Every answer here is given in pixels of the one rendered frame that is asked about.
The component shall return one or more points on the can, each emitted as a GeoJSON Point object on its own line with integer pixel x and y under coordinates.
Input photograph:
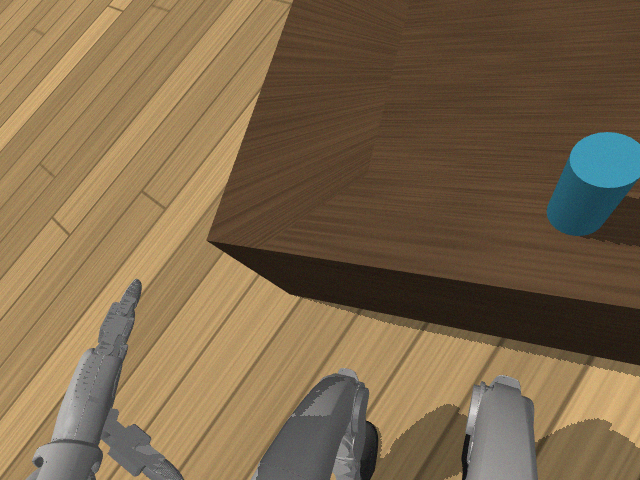
{"type": "Point", "coordinates": [600, 171]}

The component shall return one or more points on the left robot arm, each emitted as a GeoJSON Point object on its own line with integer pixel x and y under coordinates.
{"type": "Point", "coordinates": [66, 460]}

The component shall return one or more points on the left robot hand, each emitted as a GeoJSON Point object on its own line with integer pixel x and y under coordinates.
{"type": "Point", "coordinates": [86, 412]}

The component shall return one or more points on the left robot foot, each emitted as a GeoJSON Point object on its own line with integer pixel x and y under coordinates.
{"type": "Point", "coordinates": [369, 455]}

